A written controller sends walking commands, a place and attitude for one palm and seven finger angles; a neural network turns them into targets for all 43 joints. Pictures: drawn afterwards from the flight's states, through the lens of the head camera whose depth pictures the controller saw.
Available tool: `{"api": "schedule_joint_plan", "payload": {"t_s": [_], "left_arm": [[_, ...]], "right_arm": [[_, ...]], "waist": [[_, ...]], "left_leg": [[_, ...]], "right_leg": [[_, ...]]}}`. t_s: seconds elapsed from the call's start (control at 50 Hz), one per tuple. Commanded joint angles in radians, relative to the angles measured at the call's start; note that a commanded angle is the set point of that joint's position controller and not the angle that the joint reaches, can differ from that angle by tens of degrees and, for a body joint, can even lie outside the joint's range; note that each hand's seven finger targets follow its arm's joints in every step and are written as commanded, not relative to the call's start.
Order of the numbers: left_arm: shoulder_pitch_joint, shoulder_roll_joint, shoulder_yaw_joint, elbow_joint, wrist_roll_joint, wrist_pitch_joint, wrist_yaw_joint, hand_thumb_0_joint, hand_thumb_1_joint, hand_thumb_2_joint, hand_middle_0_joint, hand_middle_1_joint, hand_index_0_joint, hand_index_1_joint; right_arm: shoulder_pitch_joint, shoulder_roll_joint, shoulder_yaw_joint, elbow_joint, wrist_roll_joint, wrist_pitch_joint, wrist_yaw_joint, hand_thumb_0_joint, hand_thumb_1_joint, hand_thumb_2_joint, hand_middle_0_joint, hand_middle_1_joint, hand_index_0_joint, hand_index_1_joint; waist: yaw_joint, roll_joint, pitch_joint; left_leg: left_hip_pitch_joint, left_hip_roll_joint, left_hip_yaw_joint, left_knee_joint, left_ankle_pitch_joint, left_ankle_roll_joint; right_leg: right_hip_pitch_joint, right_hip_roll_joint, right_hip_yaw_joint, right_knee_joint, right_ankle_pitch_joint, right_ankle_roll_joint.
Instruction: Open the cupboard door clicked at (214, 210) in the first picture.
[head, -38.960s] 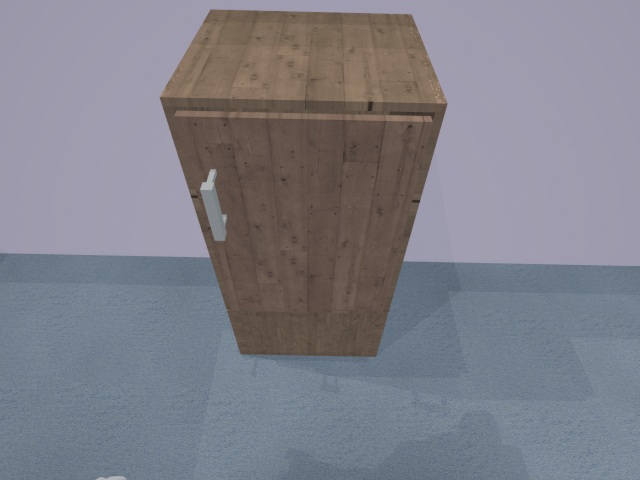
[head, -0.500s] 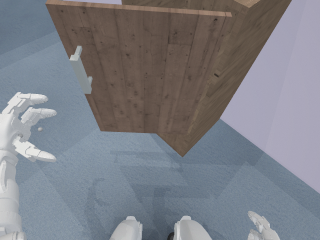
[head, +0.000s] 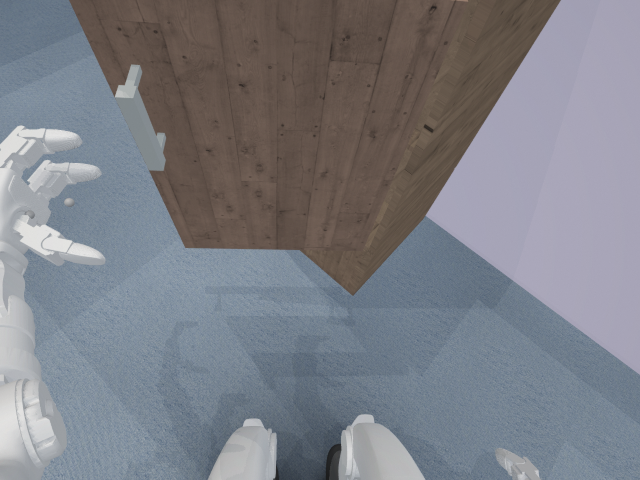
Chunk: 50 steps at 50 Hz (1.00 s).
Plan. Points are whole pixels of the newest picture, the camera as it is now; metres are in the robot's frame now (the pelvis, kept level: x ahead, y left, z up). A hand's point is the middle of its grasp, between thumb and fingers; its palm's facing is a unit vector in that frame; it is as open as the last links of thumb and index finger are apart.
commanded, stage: move the hooked fingers beside the handle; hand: left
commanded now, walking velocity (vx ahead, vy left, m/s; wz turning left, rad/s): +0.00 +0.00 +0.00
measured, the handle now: (146, 121) +0.55 +0.24 +0.05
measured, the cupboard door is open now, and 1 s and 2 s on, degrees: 43 43 43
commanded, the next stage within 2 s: slide the fingers in behind the handle in 1.38 s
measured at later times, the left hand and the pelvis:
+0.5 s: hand (87, 156) +0.48 +0.29 +0.06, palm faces +0.04 -1.00 -0.02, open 14.0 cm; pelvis +0.00 +0.01 -0.01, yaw -1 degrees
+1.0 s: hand (88, 152) +0.49 +0.30 +0.06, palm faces +0.03 -1.00 -0.02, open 14.0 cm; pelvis +0.00 +0.01 -0.01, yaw -1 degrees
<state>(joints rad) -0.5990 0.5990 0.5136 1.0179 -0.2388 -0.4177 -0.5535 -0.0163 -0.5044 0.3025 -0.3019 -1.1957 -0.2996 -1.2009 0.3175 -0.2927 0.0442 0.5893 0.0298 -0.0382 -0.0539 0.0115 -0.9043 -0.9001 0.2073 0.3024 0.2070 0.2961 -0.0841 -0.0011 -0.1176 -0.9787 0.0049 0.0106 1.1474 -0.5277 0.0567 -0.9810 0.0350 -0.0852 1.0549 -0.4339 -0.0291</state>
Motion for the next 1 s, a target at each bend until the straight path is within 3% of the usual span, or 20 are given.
{"api": "schedule_joint_plan", "payload": {"t_s": [0.0,0.06,0.12,0.16,0.2,0.24,0.32,0.36,0.38,0.44,0.5,0.58,0.6,0.68,0.72,0.8,0.84,0.88,0.9,0.98], "left_arm": [[-0.369,0.335,0.054,-0.16,-0.007,-0.057,0.004,0.0,-0.5,0.3,-0.3,-1.2,-0.3,-1.2],[-0.394,0.348,0.058,-0.159,0.002,-0.056,0.011,0.0,-0.5,0.3,-0.3,-1.2,-0.3,-1.2],[-0.414,0.362,0.064,-0.145,0.007,-0.058,0.022,0.0,-0.5,0.3,-0.3,-1.2,-0.3,-1.2],[-0.465,0.324,0.022,-0.133,0.021,-0.056,0.027,0.0,-0.5,0.3,-0.3,-1.2,-0.3,-1.2],[-0.473,0.344,0.032,-0.094,0.03,-0.05,0.04,0.0,-0.5,0.3,-0.3,-1.2,-0.3,-1.2],[-0.503,0.38,0.055,-0.107,0.033,-0.058,0.044,0.0,-0.5,0.3,-0.3,-1.2,-0.3,-1.2],[-0.538,0.398,0.052,-0.064,0.044,-0.055,0.052,0.0,-0.5,0.3,-0.3,-1.2,-0.3,-1.2],[-0.562,0.443,0.071,-0.052,0.061,-0.05,0.056,0.0,-0.5,0.3,-0.3,-1.2,-0.3,-1.2],[-0.572,0.422,0.048,-0.043,0.067,-0.047,0.055,0.0,-0.5,0.3,-0.3,-1.2,-0.3,-1.2],[-0.602,0.473,0.081,-0.041,0.068,-0.049,0.053,0.0,-0.5,0.3,-0.3,-1.2,-0.3,-1.2],[-0.622,0.49,0.077,-0.01,0.079,-0.034,0.049,0.0,-0.5,0.3,-0.3,-1.2,-0.3,-1.2],[-0.622,0.53,0.096,-0.002,0.091,-0.023,0.043,0.0,-0.5,0.3,-0.3,-1.2,-0.3,-1.2],[-0.576,0.522,0.098,0.012,0.088,-0.016,0.04,0.0,-0.5,0.3,-0.3,-1.2,-0.3,-1.2],[-0.545,0.51,0.101,-0.025,0.076,-0.016,0.026,0.0,-0.5,0.3,-0.3,-1.2,-0.3,-1.2],[-0.564,0.489,0.095,-0.032,0.061,-0.018,0.022,0.0,-0.5,0.3,-0.3,-1.2,-0.3,-1.2],[-0.606,0.518,0.107,-0.063,0.075,-0.033,0.035,0.0,-0.5,0.3,-0.3,-1.2,-0.3,-1.2],[-0.617,0.5,0.09,-0.093,0.077,-0.048,0.041,0.0,-0.5,0.3,-0.3,-1.2,-0.3,-1.2],[-0.635,0.427,0.033,-0.07,0.076,-0.043,0.045,0.0,-0.5,0.3,-0.3,-1.2,-0.3,-1.2],[-0.631,0.42,0.03,-0.047,0.076,-0.036,0.048,0.0,-0.5,0.3,-0.3,-1.2,-0.3,-1.2],[-0.615,0.441,0.043,-0.032,0.081,-0.021,0.058,0.0,-0.5,0.3,-0.3,-1.2,-0.3,-1.2]], "right_arm": [[0.12,-0.195,-0.069,-0.066,-0.006,-0.006,-0.013,0.0,-0.9,-0.9,0.2,0.3,0.2,0.3],[0.137,-0.196,-0.071,-0.061,-0.009,0.009,-0.01,0.0,-0.9,-0.9,0.2,0.3,0.2,0.3],[0.148,-0.199,-0.07,-0.062,-0.013,0.023,-0.007,0.0,-0.9,-0.9,0.2,0.3,0.2,0.3],[0.152,-0.196,-0.07,-0.05,-0.013,0.032,-0.004,0.0,-0.9,-0.9,0.2,0.3,0.2,0.3],[0.158,-0.205,-0.068,-0.047,-0.014,0.04,-0.005,0.0,-0.9,-0.9,0.2,0.3,0.2,0.3],[0.167,-0.207,-0.067,-0.046,-0.019,0.045,-0.006,0.0,-0.9,-0.9,0.2,0.3,0.2,0.3],[0.179,-0.207,-0.06,-0.043,-0.021,0.054,-0.006,0.0,-0.9,-0.9,0.2,0.3,0.2,0.3],[0.186,-0.214,-0.059,-0.041,-0.023,0.059,-0.007,0.0,-0.9,-0.9,0.2,0.3,0.2,0.3],[0.188,-0.211,-0.057,-0.039,-0.023,0.063,-0.006,0.0,-0.9,-0.9,0.2,0.3,0.2,0.3],[0.203,-0.218,-0.059,-0.036,-0.028,0.067,-0.006,0.0,-0.9,-0.9,0.2,0.3,0.2,0.3],[0.21,-0.218,-0.05,-0.036,-0.027,0.072,-0.003,0.0,-0.9,-0.9,0.2,0.3,0.2,0.3],[0.224,-0.221,-0.049,-0.04,-0.032,0.08,0.0,0.0,-0.9,-0.9,0.2,0.3,0.2,0.3],[0.224,-0.22,-0.051,-0.047,-0.03,0.081,0.003,0.0,-0.9,-0.9,0.2,0.3,0.2,0.3],[0.229,-0.22,-0.058,-0.053,-0.029,0.09,0.01,0.0,-0.9,-0.9,0.2,0.3,0.2,0.3],[0.227,-0.218,-0.059,-0.053,-0.028,0.092,0.01,0.0,-0.9,-0.9,0.2,0.3,0.2,0.3],[0.227,-0.221,-0.059,-0.043,-0.03,0.092,0.009,0.0,-0.9,-0.9,0.2,0.3,0.2,0.3],[0.226,-0.217,-0.059,-0.039,-0.03,0.093,0.01,0.0,-0.9,-0.9,0.2,0.3,0.2,0.3],[0.224,-0.212,-0.055,-0.027,-0.028,0.098,0.011,0.0,-0.9,-0.9,0.2,0.3,0.2,0.3],[0.224,-0.215,-0.055,-0.023,-0.028,0.1,0.009,0.0,-0.9,-0.9,0.2,0.3,0.2,0.3],[0.222,-0.214,-0.052,-0.029,-0.028,0.1,0.004,0.0,-0.9,-0.9,0.2,0.3,0.2,0.3]], "waist": [[0.001,0.167,-0.421],[0.001,0.19,-0.462],[-0.007,0.156,-0.458],[-0.028,0.196,-0.439],[-0.033,0.159,-0.408],[-0.026,0.188,-0.463],[-0.05,0.158,-0.437],[-0.049,0.185,-0.446],[-0.058,0.197,-0.443],[-0.061,0.188,-0.488],[-0.073,0.187,-0.476],[-0.065,0.227,-0.507],[-0.06,0.203,-0.504],[-0.05,0.223,-0.515],[-0.064,0.201,-0.506],[-0.066,0.218,-0.505],[-0.059,0.281,-0.535],[-0.083,0.269,-0.477],[-0.089,0.238,-0.456],[-0.077,0.236,-0.473]], "left_leg": [[0.309,0.023,-0.09,-0.165,0.42,-0.049],[0.352,0.028,-0.097,-0.155,0.491,-0.059],[0.339,0.03,-0.104,-0.148,0.51,-0.059],[0.36,0.034,-0.105,-0.148,0.496,-0.062],[0.323,0.033,-0.109,-0.156,0.424,-0.056],[0.344,0.031,-0.109,-0.148,0.463,-0.06],[0.298,0.03,-0.108,-0.135,0.448,-0.051],[0.291,0.031,-0.107,-0.132,0.442,-0.05],[0.302,0.032,-0.107,-0.131,0.451,-0.05],[0.307,0.036,-0.111,-0.113,0.489,-0.051],[0.261,0.033,-0.102,-0.1,0.469,-0.039],[0.27,0.035,-0.102,-0.086,0.511,-0.042],[0.259,0.034,-0.097,-0.088,0.502,-0.037],[0.304,0.042,-0.104,-0.094,0.557,-0.045],[0.291,0.041,-0.103,-0.088,0.537,-0.04],[0.301,0.04,-0.11,-0.099,0.496,-0.042],[0.375,0.044,-0.12,-0.101,0.554,-0.06],[0.387,0.049,-0.13,-0.107,0.531,-0.063],[0.368,0.048,-0.132,-0.112,0.5,-0.059],[0.349,0.041,-0.123,-0.112,0.511,-0.057]], "right_leg": [[0.159,0.007,0.047,-0.097,0.199,-0.007],[0.146,0.01,0.044,-0.09,0.224,-0.006],[0.146,0.016,0.039,-0.085,0.229,-0.007],[0.098,0.013,0.037,-0.09,0.21,-0.002],[0.095,0.013,0.036,-0.097,0.174,-0.003],[0.11,0.014,0.038,-0.088,0.197,-0.005],[0.111,0.017,0.039,-0.085,0.205,-0.004],[0.111,0.015,0.044,-0.083,0.204,-0.003],[0.094,0.015,0.042,-0.084,0.205,-0.002],[0.11,0.018,0.043,-0.074,0.235,-0.001],[0.121,0.019,0.048,-0.073,0.245,0.003],[0.122,0.021,0.049,-0.063,0.27,0.002],[0.136,0.022,0.05,-0.069,0.272,0.003],[0.122,0.026,0.043,-0.071,0.284,0.003],[0.113,0.03,0.042,-0.069,0.281,0.002],[0.108,0.028,0.042,-0.076,0.247,0.002],[0.069,0.029,0.036,-0.072,0.237,-0.003],[0.019,0.029,0.029,-0.084,0.205,0.0],[0.022,0.028,0.027,-0.09,0.196,0.0],[0.058,0.026,0.031,-0.087,0.222,-0.001]]}}
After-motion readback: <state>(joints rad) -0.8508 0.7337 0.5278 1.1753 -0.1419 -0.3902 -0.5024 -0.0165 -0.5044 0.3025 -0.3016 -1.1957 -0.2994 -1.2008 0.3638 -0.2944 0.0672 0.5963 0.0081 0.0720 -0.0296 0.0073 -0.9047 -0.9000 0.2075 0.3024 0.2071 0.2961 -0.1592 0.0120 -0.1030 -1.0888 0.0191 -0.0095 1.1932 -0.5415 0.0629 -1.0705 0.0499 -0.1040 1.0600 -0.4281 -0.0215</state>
